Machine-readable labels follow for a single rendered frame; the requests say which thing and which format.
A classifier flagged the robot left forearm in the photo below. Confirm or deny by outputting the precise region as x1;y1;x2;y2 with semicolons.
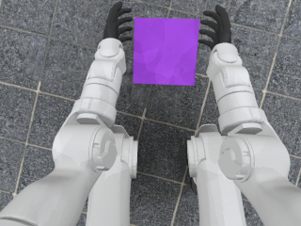
52;38;127;160

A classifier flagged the robot right foot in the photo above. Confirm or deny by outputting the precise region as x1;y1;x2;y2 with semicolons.
185;138;198;195

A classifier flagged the left robot upper arm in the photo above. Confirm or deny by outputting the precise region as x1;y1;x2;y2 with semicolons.
0;124;118;226

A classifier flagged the carton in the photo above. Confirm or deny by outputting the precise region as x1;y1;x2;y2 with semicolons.
133;17;200;86

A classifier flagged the robot right thigh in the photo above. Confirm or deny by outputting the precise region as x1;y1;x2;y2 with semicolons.
186;131;246;226

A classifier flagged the right robot upper arm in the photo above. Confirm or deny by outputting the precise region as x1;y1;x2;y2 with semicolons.
217;133;301;226

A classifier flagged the left robot hand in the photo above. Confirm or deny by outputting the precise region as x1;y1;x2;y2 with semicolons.
103;1;133;43

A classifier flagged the right robot hand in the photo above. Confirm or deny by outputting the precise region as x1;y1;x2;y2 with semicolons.
198;5;232;50

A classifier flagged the robot right forearm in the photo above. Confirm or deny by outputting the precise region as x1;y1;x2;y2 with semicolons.
206;42;291;160

